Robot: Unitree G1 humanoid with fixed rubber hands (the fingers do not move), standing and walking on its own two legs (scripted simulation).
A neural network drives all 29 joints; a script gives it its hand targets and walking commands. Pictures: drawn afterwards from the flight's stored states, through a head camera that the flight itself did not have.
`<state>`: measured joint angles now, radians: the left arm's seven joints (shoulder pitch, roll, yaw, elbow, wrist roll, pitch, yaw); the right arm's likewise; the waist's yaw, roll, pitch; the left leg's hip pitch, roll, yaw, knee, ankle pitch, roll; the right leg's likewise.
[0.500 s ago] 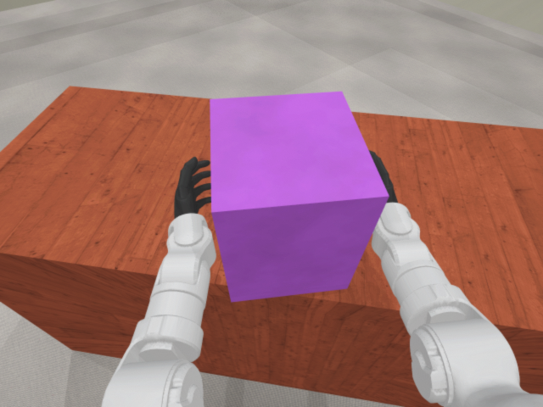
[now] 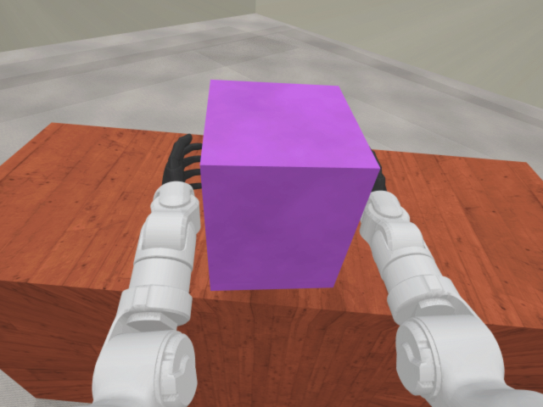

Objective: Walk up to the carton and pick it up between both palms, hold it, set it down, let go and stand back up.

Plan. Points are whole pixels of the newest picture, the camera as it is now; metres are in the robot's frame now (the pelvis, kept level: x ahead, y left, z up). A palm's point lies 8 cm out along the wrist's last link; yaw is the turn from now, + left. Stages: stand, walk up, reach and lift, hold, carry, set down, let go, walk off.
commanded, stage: reach and lift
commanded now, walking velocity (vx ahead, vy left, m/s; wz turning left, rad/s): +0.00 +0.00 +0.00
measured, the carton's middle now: (274, 188) +0.42 +0.02 +0.15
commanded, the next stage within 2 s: hold in 1.22 s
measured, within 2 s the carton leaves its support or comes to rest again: neither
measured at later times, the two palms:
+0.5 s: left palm (179, 160) +0.40 +0.16 +0.20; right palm (382, 177) +0.39 -0.13 +0.20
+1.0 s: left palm (170, 150) +0.39 +0.17 +0.22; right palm (381, 175) +0.38 -0.12 +0.21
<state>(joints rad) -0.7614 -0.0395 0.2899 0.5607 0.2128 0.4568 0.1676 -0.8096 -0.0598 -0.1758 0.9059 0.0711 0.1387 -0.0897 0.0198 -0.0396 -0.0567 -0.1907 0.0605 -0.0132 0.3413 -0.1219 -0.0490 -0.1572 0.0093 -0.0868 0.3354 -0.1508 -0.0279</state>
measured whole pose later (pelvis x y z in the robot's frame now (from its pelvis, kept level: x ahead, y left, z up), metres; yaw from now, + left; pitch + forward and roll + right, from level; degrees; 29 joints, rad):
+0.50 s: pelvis +0.01 +0.02 +0.00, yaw +1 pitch -4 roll -1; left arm -0.77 0.02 0.22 0.41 0.18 0.65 0.13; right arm -0.79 -0.09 -0.06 0.67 0.24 0.36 -0.20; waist -0.08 -0.04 -0.04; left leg -0.15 0.04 -0.02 0.39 -0.17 -0.03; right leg -0.08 -0.01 -0.10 0.33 -0.17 0.00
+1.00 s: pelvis +0.01 +0.03 +0.00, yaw +1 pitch -6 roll -2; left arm -0.79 0.03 0.24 0.36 0.21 0.76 0.09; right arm -0.79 -0.11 -0.02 0.60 0.28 0.47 -0.24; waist -0.10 0.00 -0.05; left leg -0.14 0.03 -0.01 0.44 -0.20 -0.01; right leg -0.06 -0.02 -0.08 0.33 -0.17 0.02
